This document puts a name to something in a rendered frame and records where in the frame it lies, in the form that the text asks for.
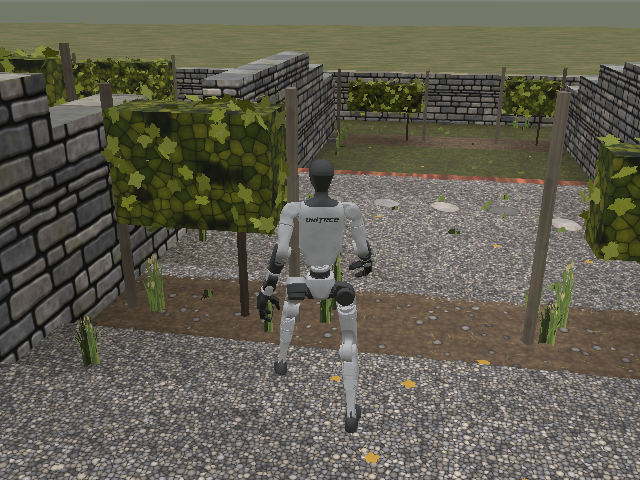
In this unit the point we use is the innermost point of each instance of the robot right hand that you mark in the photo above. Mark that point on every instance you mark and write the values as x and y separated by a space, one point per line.
358 264

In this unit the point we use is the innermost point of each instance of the robot left forearm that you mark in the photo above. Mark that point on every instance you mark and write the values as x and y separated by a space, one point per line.
273 273

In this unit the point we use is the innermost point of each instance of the robot right forearm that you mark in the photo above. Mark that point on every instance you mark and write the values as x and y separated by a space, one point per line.
366 259

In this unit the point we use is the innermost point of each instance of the right robot shin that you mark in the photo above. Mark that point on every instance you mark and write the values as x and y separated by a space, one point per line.
350 372

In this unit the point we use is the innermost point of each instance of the robot left hand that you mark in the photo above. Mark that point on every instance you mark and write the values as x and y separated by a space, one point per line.
262 302

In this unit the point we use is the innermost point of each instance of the robot left upper arm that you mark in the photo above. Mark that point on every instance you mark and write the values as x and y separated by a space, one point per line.
289 212

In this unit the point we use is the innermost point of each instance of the robot torso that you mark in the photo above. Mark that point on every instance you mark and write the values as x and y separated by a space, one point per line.
320 241

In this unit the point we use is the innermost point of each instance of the robot right upper arm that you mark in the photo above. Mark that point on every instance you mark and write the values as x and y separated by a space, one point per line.
353 213

